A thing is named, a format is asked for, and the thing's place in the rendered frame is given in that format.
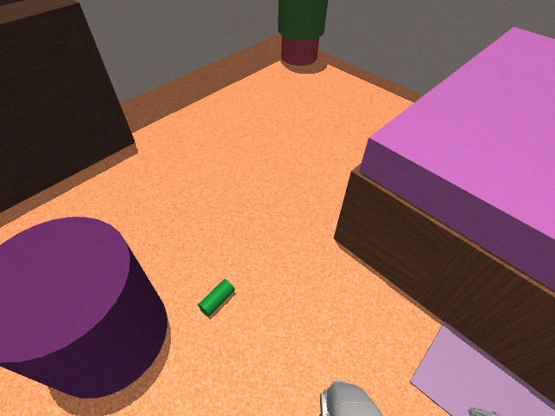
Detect potted plant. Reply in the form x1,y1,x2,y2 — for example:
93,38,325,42
278,0,328,66

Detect can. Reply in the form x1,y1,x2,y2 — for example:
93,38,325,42
198,279,235,316

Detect bed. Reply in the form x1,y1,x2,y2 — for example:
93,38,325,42
334,27,555,404

